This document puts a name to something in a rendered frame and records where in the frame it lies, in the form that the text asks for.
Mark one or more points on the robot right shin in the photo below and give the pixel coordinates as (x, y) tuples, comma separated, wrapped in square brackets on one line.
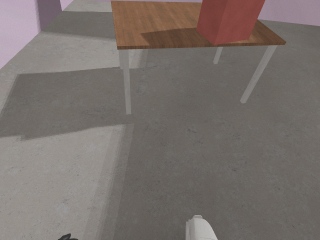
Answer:
[(197, 216)]

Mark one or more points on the table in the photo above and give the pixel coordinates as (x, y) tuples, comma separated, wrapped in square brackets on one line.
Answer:
[(164, 25)]

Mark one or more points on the carton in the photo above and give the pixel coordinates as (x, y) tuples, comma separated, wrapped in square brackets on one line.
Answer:
[(226, 21)]

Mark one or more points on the robot right thigh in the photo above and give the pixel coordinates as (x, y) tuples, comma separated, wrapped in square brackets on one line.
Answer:
[(199, 229)]

